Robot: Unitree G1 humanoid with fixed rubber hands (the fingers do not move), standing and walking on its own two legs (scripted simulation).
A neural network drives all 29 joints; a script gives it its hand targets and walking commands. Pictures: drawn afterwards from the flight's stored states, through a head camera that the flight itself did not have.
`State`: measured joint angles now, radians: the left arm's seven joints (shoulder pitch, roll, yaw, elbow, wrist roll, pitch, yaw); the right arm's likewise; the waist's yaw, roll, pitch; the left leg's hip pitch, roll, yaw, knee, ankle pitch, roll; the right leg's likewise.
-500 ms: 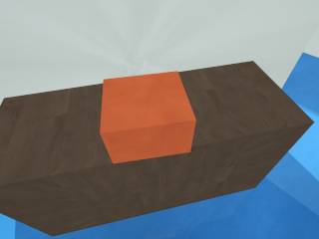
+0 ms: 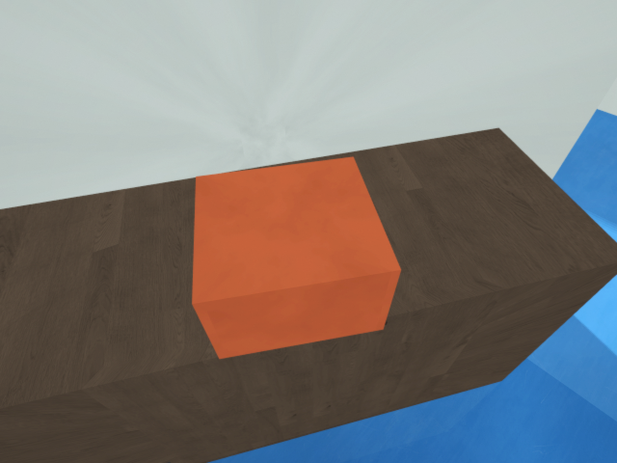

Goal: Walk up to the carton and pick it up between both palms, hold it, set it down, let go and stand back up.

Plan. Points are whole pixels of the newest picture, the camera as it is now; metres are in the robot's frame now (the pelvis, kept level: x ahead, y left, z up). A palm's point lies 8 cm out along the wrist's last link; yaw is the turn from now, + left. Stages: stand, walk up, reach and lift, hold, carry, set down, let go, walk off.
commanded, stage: walk up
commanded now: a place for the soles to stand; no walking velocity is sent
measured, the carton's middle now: (289, 253) +0.44 +0.04 -0.01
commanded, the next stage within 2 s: none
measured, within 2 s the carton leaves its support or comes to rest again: neither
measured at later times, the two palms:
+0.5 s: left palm out of the picture +0.10 +0.24 -0.13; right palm out of the picture +0.13 -0.25 -0.12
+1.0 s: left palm out of the picture +0.07 +0.24 -0.12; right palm out of the picture +0.13 -0.26 -0.12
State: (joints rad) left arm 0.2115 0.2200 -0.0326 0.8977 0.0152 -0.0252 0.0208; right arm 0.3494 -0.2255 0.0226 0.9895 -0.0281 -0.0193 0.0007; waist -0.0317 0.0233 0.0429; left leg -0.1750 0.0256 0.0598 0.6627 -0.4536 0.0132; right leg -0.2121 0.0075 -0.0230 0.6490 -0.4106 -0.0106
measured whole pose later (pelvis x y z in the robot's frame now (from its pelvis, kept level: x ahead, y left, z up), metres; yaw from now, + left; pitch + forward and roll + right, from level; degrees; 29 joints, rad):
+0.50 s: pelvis +0.04 -0.01 +0.00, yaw +4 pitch -4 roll +0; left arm 0.15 0.23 -0.02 0.93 0.01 0.03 0.03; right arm 0.19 -0.21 -0.01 0.90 -0.01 -0.01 -0.02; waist 0.00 -0.02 0.16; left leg -0.22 0.00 0.02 0.66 -0.38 0.01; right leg -0.17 -0.03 -0.09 0.67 -0.43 -0.01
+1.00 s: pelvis +0.02 -0.02 +0.01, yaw +9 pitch -4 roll -1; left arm 0.13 0.25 -0.02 0.98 0.00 0.03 0.01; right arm 0.16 -0.24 0.02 1.00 0.00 0.01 -0.02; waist -0.01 0.03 0.11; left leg -0.24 0.00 -0.06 0.59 -0.29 -0.01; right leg -0.12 -0.02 -0.18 0.52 -0.34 -0.03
